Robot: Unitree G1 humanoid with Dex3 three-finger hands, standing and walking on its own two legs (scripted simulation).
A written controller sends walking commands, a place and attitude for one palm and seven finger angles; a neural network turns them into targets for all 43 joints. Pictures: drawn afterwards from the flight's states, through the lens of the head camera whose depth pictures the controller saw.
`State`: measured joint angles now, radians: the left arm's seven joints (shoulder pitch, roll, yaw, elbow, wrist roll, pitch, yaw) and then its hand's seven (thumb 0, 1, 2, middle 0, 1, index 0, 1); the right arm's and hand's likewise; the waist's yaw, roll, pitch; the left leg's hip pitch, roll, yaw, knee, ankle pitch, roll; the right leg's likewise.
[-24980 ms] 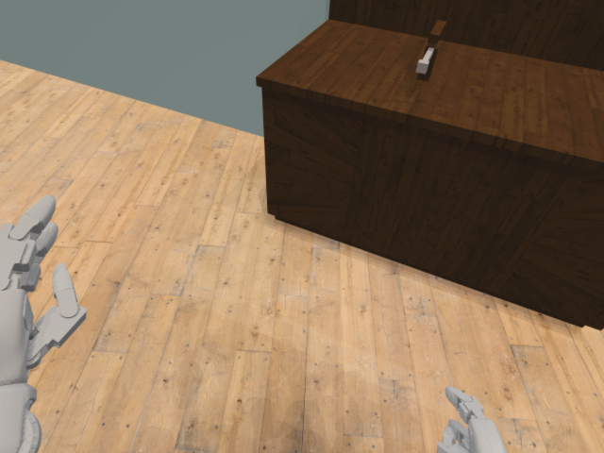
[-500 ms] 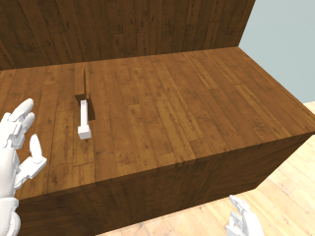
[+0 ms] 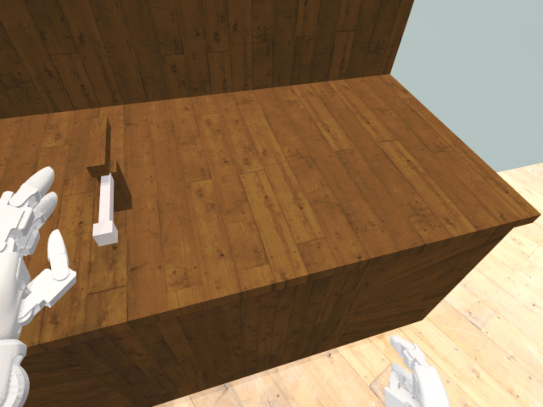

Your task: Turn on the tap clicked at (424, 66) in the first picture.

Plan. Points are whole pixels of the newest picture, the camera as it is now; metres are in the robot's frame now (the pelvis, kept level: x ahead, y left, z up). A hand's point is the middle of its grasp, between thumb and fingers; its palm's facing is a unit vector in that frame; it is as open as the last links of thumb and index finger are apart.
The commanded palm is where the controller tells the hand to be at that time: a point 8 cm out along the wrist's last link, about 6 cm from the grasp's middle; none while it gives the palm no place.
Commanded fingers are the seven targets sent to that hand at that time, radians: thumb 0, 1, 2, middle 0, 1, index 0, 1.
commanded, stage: shuffle to correct the standing spot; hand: left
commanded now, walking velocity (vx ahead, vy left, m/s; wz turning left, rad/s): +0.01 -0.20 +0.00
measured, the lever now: (105, 233) +0.35 +0.29 +0.04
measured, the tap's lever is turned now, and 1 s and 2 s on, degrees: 0 0 0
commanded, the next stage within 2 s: come to a stop and stand still in 0.30 s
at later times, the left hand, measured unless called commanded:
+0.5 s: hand (108, 272) +0.22 +0.20 +0.16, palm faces +0.30 -0.87 -0.38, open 7.4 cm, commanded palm +0.17 +0.25 +0.17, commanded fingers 0.00 0.90 0.90 -0.20 -0.30 -0.20 -0.30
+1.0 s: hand (40, 281) +0.21 +0.27 +0.14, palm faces +0.33 -0.87 -0.37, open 7.4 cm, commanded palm +0.16 +0.31 +0.17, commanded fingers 0.00 0.90 0.90 -0.20 -0.30 -0.20 -0.30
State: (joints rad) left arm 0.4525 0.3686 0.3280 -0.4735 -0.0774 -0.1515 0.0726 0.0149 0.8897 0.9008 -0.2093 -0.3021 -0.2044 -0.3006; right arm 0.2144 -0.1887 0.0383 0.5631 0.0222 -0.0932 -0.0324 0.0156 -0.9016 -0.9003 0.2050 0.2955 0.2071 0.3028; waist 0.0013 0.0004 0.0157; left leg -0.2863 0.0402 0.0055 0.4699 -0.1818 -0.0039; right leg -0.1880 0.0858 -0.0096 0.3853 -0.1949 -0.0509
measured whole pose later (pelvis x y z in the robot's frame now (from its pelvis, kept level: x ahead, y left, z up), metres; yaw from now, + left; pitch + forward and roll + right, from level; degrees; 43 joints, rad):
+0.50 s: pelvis +0.01 -0.04 +0.00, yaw +1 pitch +0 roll -1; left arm 0.48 0.38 0.33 -0.50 -0.11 -0.12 0.07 0.01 0.89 0.90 -0.21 -0.30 -0.21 -0.30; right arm 0.20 -0.21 0.02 0.56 0.03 -0.06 -0.04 0.02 -0.90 -0.90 0.20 0.30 0.21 0.30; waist -0.01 0.03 0.02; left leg -0.29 0.08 -0.03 0.52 -0.23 -0.04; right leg -0.18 0.13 -0.04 0.42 -0.23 -0.10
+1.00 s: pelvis +0.00 +0.03 +0.00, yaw +1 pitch -1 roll -1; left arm 0.43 0.39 0.32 -0.43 -0.05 -0.22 0.08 0.01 0.89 0.90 -0.21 -0.30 -0.21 -0.30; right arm 0.24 -0.20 0.01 0.59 0.01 -0.15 -0.04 0.02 -0.90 -0.90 0.20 0.30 0.20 0.30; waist 0.03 -0.04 0.05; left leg -0.27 -0.01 0.02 0.46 -0.19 0.04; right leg -0.18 0.04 0.00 0.41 -0.22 -0.01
